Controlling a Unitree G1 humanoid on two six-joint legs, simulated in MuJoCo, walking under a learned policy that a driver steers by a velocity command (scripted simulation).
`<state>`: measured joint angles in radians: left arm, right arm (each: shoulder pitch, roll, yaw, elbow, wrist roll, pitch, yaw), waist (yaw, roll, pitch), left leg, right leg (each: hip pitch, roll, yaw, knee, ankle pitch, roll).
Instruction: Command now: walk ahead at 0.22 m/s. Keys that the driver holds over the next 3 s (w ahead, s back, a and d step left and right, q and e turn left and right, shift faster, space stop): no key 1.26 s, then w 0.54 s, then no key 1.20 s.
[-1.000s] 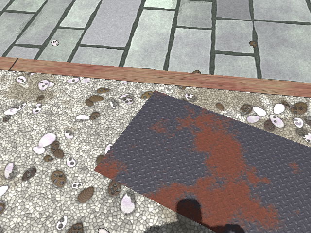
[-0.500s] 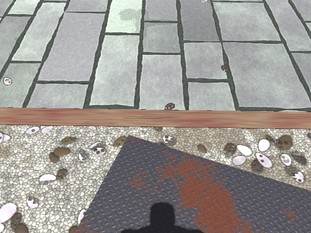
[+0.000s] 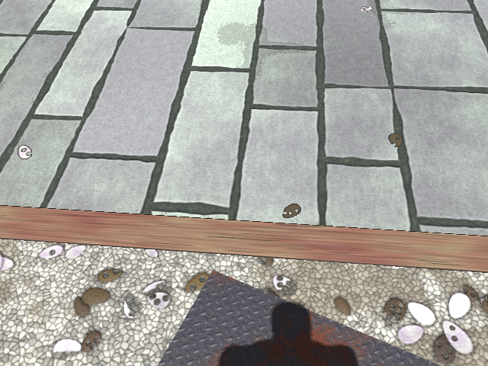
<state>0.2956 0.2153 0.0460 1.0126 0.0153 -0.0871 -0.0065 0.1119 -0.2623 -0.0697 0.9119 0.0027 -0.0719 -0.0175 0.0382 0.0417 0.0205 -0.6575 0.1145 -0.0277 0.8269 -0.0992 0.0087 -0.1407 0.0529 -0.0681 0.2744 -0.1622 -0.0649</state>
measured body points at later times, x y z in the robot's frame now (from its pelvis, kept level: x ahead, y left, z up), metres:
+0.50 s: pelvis +0.12 +0.02 -0.02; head +0.13 +0.01 +0.43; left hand +0.16 +0.28 -0.16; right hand +0.22 -0.22 -0.16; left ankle +0.19 +0.13 -0.75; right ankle +0.10 -0.11 -0.75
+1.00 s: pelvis +0.15 +0.00 -0.01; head +0.17 +0.00 +0.44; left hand +0.17 +0.24 -0.17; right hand +0.23 -0.25 -0.16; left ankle +0.19 +0.13 -0.75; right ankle +0.10 -0.11 -0.75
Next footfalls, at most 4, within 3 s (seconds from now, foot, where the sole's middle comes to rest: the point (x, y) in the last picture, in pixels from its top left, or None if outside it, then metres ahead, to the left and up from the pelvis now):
0.16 left None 0.23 0.13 -0.79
0.42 right None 0.14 -0.11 -0.79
2.00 right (299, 321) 0.61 -0.08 -0.79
2.34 left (217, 334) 0.57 0.15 -0.79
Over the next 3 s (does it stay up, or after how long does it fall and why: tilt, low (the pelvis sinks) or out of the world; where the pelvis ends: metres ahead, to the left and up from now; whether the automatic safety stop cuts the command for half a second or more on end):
stays up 0.56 0.04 -0.01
